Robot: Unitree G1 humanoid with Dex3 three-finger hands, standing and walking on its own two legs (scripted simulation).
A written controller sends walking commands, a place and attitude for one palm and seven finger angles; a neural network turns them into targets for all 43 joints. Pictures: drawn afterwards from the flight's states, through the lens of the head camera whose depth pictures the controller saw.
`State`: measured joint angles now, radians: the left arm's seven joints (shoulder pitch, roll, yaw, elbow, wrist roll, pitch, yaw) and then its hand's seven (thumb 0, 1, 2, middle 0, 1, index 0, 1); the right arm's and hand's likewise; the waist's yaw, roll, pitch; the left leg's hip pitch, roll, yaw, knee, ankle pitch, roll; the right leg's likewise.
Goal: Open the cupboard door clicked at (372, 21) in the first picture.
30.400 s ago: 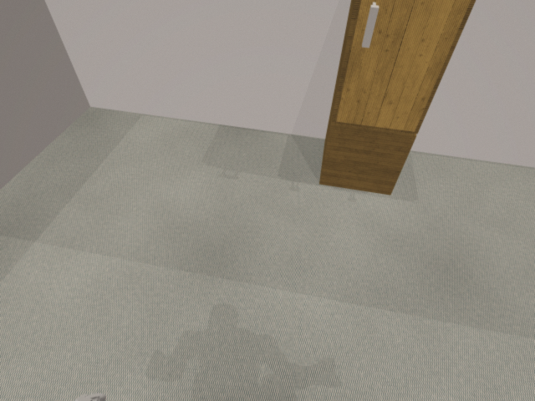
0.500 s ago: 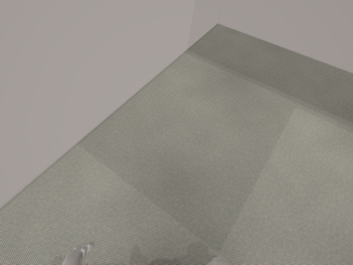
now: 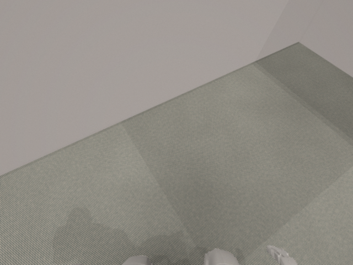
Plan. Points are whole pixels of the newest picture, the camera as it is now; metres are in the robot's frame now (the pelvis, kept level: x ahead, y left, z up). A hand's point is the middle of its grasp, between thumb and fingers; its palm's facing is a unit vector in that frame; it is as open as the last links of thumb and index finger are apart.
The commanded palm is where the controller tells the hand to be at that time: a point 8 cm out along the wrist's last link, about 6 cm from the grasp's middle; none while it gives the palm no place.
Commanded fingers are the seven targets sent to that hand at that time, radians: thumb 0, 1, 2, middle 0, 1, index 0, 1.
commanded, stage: turn to face it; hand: left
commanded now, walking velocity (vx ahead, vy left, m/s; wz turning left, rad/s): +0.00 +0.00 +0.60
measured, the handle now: out of the picture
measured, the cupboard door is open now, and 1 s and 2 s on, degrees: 54 54 54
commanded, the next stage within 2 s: none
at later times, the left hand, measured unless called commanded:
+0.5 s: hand out of the picture +0.04 +0.16 -0.18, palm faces +0.32 -0.92 -0.21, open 7.4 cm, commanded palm none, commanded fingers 0.00 0.90 0.90 -0.20 -0.30 -0.20 -0.30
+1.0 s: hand out of the picture +0.00 +0.12 -0.16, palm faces +0.60 -0.77 -0.23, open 7.4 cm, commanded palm none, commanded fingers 0.00 0.90 0.90 -0.20 -0.30 -0.20 -0.30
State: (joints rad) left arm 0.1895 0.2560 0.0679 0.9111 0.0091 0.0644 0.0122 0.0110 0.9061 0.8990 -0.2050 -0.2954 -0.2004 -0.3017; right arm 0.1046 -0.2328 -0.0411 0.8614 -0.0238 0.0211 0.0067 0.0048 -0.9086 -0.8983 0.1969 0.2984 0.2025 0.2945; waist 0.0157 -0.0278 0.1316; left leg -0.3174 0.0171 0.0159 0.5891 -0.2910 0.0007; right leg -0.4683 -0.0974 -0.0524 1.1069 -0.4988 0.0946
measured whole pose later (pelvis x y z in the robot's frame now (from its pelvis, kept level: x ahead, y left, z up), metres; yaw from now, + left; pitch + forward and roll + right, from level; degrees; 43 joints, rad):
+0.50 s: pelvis +0.03 -0.05 -0.01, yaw +19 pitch +2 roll +1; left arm 0.20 0.23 0.05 0.88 0.01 0.05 0.01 0.01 0.90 0.90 -0.21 -0.30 -0.20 -0.30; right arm 0.14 -0.23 -0.06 0.87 -0.02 0.03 0.03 0.01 -0.91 -0.90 0.20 0.30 0.20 0.29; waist -0.01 -0.05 0.10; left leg -0.35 0.01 0.05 0.63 -0.31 0.02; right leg -0.39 -0.14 -0.11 0.92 -0.53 0.08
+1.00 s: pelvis +0.07 -0.08 +0.00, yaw +38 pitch +1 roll +2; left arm 0.22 0.21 0.04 0.88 0.02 0.01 0.01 0.01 0.90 0.90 -0.21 -0.30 -0.20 -0.30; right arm 0.11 -0.24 -0.06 0.89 -0.01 0.06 0.03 0.01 -0.91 -0.90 0.19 0.30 0.20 0.29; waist 0.00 -0.05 0.12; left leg -0.36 0.01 0.10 0.69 -0.40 -0.05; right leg -0.22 -0.16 -0.19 0.57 -0.36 0.04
